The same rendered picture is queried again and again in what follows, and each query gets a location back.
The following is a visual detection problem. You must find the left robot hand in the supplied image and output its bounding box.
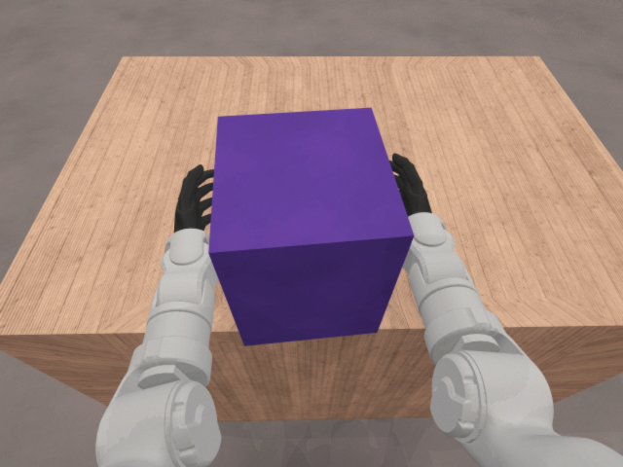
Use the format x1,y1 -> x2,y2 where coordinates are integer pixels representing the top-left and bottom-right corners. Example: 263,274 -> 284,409
174,164 -> 214,233

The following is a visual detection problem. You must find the right robot hand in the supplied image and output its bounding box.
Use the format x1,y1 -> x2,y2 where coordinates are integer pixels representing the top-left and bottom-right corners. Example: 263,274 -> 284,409
389,153 -> 432,217

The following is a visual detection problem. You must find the robot right forearm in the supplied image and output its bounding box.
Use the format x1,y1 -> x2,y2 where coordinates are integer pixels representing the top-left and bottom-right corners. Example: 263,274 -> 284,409
402,212 -> 554,423

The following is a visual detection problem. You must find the robot right upper arm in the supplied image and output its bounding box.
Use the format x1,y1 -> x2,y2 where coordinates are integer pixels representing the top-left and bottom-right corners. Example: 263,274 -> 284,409
430,350 -> 623,467

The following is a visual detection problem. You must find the robot left forearm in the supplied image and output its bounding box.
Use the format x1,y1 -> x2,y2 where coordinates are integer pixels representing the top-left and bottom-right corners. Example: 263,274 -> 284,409
95,229 -> 219,465

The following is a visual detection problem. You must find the pedestal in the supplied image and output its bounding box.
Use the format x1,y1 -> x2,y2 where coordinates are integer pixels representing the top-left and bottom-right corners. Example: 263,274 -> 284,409
0,56 -> 623,422

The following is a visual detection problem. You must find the robot left upper arm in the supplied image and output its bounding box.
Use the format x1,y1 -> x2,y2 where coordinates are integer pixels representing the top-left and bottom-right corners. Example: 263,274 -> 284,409
97,379 -> 221,467

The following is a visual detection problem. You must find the carton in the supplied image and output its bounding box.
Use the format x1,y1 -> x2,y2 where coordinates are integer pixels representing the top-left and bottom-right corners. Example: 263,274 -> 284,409
208,108 -> 414,346

